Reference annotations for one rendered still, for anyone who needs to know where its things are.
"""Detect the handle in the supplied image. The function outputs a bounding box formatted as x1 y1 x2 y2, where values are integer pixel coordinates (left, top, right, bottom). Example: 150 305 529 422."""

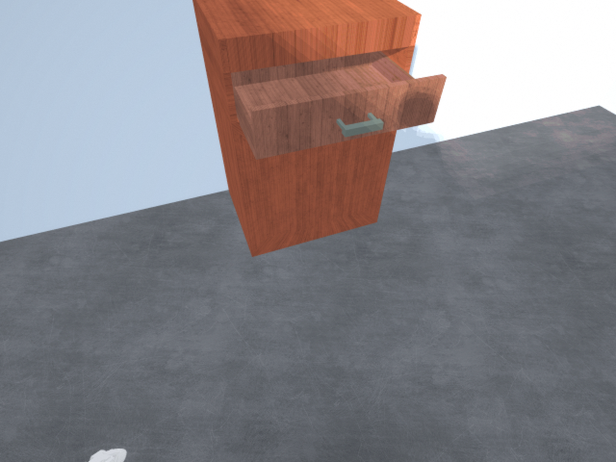
337 113 384 137

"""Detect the drawer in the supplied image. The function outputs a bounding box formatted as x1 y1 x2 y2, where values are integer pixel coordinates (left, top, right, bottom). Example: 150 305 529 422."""
231 51 447 160

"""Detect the cabinet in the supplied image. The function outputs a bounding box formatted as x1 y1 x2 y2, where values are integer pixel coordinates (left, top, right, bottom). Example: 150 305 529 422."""
192 0 422 257

